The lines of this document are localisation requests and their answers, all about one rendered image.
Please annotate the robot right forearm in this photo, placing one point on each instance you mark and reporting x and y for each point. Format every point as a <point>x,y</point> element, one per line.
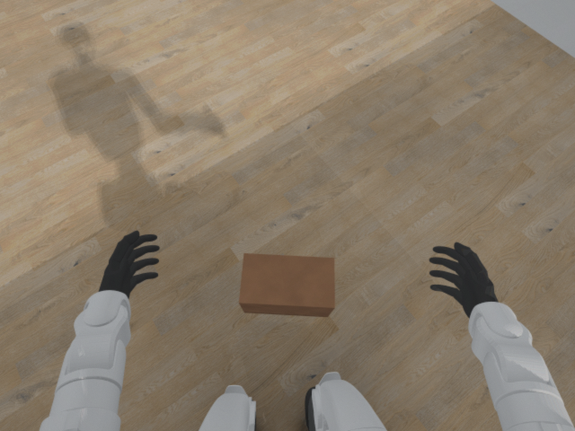
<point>521,387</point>

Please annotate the robot right thigh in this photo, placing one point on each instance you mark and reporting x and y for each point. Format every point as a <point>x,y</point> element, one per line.
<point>339,406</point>

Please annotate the right robot shin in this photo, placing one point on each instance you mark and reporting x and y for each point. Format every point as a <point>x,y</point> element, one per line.
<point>329,377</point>

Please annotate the robot left hand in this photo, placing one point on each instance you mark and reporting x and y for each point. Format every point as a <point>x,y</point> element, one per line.
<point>118,275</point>

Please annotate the robot right hand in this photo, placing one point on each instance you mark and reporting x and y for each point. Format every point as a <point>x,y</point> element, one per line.
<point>472,277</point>

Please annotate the carton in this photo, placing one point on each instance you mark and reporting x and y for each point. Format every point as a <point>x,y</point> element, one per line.
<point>287,285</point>

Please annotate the robot left forearm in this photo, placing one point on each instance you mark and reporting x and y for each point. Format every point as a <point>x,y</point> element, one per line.
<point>91,377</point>

